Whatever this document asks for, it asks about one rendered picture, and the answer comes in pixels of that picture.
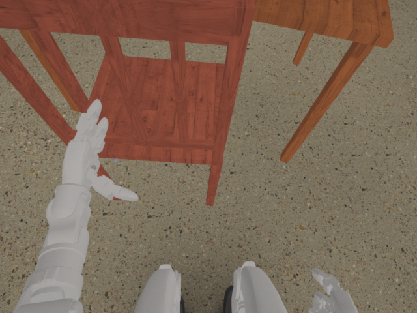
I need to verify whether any robot right shin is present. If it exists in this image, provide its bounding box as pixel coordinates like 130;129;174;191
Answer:
231;261;256;313

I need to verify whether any right robot thigh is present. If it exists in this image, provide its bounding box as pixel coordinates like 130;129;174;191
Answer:
233;266;287;313

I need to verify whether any robot left forearm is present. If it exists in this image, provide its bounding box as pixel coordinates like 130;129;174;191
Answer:
12;183;92;313

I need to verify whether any robot left hand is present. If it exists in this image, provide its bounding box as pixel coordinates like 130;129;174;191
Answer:
62;99;138;201

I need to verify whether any left robot upper arm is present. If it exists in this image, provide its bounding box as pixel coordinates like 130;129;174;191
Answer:
15;298;83;313

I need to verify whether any chair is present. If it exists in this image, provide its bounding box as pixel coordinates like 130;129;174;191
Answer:
0;0;255;206

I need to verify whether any table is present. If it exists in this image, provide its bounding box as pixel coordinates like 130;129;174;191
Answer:
19;0;394;163

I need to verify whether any robot right hand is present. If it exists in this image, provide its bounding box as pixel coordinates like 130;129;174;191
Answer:
309;268;358;313

